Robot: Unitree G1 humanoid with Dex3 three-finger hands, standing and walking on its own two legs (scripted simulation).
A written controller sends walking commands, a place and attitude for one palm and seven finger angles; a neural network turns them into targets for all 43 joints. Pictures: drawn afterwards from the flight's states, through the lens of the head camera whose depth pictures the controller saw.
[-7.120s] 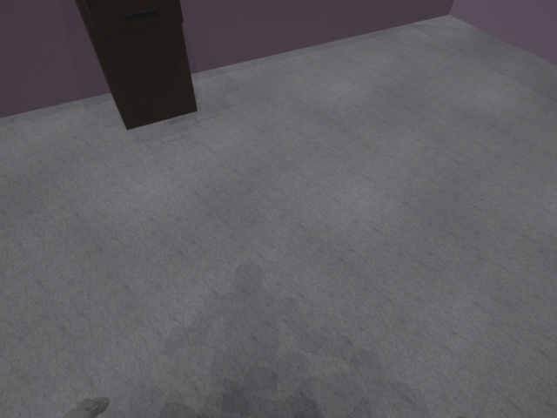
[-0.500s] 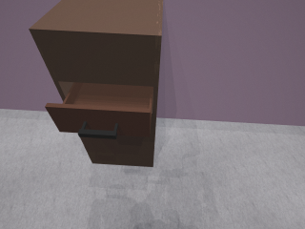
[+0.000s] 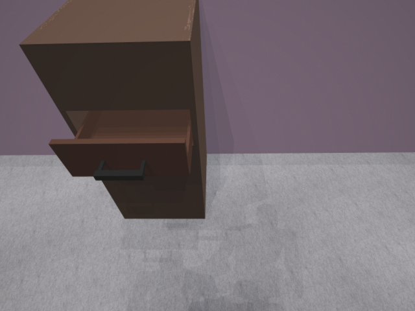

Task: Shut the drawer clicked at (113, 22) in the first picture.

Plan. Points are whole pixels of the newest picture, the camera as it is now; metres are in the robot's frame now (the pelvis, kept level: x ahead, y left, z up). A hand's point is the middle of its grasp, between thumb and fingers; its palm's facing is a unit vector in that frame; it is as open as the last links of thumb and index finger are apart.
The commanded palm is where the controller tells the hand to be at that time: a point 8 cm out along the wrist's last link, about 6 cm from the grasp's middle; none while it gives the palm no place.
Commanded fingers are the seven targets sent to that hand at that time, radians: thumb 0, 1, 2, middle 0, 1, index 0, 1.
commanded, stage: come to a stop and stand still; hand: left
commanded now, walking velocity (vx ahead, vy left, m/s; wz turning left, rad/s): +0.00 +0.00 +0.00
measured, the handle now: (121, 169) +0.50 +0.29 -0.11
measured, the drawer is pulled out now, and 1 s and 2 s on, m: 0.14 0.14 0.14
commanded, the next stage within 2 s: look again from close up in 0.40 s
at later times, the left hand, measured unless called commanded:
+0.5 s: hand out of the picture -0.04 +0.16 -0.17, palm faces +0.05 -0.98 -0.18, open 7.4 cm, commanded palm none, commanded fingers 0.00 0.90 0.90 -0.20 -0.30 -0.20 -0.30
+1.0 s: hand out of the picture +0.01 +0.20 -0.17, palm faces +0.02 -0.98 -0.21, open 7.4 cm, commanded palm none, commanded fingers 0.00 0.90 0.90 -0.20 -0.30 -0.20 -0.30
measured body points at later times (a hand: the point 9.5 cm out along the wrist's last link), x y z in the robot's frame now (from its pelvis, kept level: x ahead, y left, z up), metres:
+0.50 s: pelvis -0.02 -0.01 +0.01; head -0.02 -0.01 +0.46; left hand -0.04 +0.21 -0.15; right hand -0.04 -0.22 -0.16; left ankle -0.01 +0.12 -0.74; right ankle +0.00 -0.10 -0.74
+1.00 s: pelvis +0.00 +0.02 +0.00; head +0.00 +0.01 +0.45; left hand +0.01 +0.25 -0.15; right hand -0.01 -0.19 -0.16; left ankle -0.01 +0.12 -0.74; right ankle +0.00 -0.10 -0.74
